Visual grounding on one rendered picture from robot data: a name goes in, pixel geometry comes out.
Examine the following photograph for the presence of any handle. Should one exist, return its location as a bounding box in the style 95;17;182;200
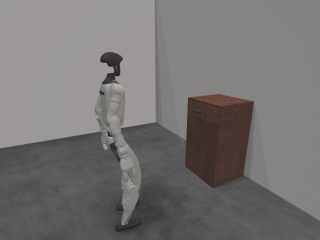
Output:
193;109;206;115

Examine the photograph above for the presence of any robot right upper arm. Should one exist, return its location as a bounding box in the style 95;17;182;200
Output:
106;83;125;126

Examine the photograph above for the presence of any robot right shin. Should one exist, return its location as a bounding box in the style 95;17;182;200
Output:
121;185;141;225

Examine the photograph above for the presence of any right robot hand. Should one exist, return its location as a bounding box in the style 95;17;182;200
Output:
119;156;137;183

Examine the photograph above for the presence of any robot left forearm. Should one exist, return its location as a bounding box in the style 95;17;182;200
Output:
95;113;108;136

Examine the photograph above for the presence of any robot right forearm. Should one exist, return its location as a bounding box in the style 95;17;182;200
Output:
109;116;129;158

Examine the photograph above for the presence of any left robot hand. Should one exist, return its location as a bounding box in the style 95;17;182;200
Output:
101;136;108;150

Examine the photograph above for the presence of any cabinet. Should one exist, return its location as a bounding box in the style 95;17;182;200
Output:
185;94;254;188

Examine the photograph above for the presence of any drawer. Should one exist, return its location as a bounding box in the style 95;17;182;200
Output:
189;100;219;124

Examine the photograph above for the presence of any robot left upper arm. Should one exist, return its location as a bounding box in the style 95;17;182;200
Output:
94;93;102;116

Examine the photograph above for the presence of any robot right foot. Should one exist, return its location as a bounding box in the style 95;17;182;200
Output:
115;218;142;232

